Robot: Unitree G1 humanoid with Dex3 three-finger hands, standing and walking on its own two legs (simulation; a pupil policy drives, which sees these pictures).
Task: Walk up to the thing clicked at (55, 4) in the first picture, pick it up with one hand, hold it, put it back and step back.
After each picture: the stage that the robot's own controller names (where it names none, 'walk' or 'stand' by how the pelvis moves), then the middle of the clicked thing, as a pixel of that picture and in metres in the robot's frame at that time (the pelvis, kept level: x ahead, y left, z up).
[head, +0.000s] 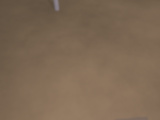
stand; (56, 2) +2.35 +0.30 -0.65
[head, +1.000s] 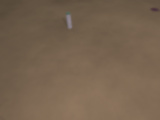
walk; (68, 20) +2.23 +0.30 -0.65
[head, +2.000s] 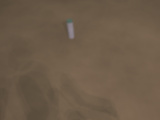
walk; (70, 28) +1.65 +0.19 -0.65
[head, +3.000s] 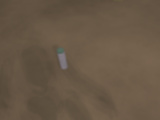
walk; (62, 58) +1.15 +0.22 -0.65
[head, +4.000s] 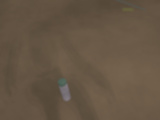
walk; (64, 90) +0.76 +0.21 -0.65
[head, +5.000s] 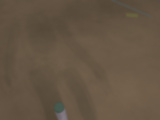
walk; (61, 114) +0.51 +0.19 -0.64
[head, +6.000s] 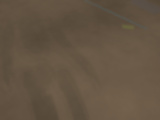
stand; out of the picture +0.43 +0.17 -0.65
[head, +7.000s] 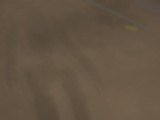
stand; out of the picture +0.41 +0.17 -0.65
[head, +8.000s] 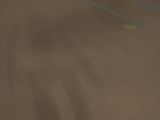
stand; out of the picture +0.44 +0.18 -0.66
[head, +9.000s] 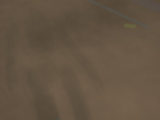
stand; out of the picture +0.43 +0.18 -0.66
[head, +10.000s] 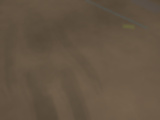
go down; out of the picture +0.42 +0.18 -0.66
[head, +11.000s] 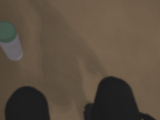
go down; (10, 44) +0.51 +0.22 -0.25
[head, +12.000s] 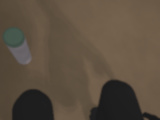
approach; (19, 48) +0.51 +0.21 -0.26
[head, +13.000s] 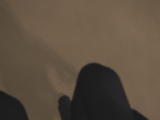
close in; out of the picture +0.50 +0.27 -0.17
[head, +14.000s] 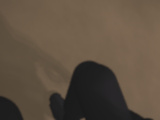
close; out of the picture +0.49 +0.28 -0.16
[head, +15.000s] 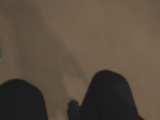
lift; out of the picture +0.38 +0.24 -0.14
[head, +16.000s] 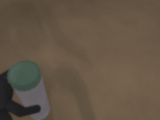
lift; (33, 95) +0.31 +0.15 +0.04
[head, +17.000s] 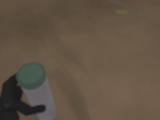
hold; (40, 96) +0.31 +0.13 +0.03
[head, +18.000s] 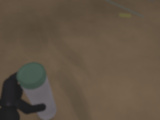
hold; (40, 95) +0.31 +0.14 +0.03
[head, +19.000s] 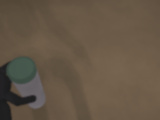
crouch; (30, 87) +0.35 +0.16 -0.03
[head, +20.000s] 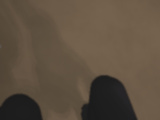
lower; out of the picture +0.51 +0.22 -0.04
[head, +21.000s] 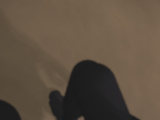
lower; out of the picture +0.48 +0.25 -0.17
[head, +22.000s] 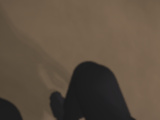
lower; out of the picture +0.47 +0.26 -0.17
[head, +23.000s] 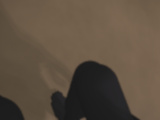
lower; out of the picture +0.46 +0.26 -0.17
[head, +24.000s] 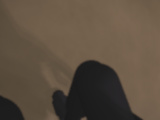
lower; out of the picture +0.46 +0.26 -0.17
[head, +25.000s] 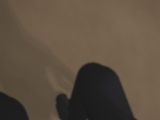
open; out of the picture +0.47 +0.23 -0.17
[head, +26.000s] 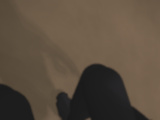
stand; out of the picture +0.45 +0.24 -0.18
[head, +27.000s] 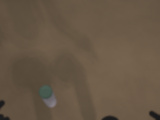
stand; (48, 97) +0.43 +0.17 -0.48
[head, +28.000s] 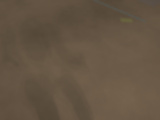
stand; out of the picture +0.41 +0.15 -0.60
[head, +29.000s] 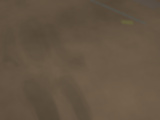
stand; out of the picture +0.41 +0.15 -0.60
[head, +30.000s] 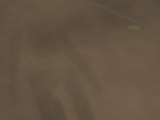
stand; out of the picture +0.42 +0.13 -0.65
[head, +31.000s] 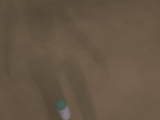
walk; (63, 110) +0.45 +0.17 -0.62
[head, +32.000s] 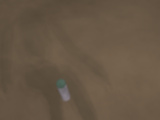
walk; (63, 90) +0.65 +0.21 -0.64
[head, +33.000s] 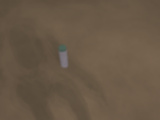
walk; (63, 56) +0.98 +0.14 -0.63
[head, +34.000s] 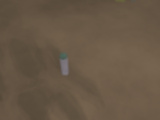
stand; (64, 64) +1.01 +0.14 -0.64
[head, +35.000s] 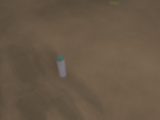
stand; (61, 66) +1.04 +0.17 -0.66
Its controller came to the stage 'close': yes
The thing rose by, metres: 0.68
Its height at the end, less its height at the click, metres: +0.00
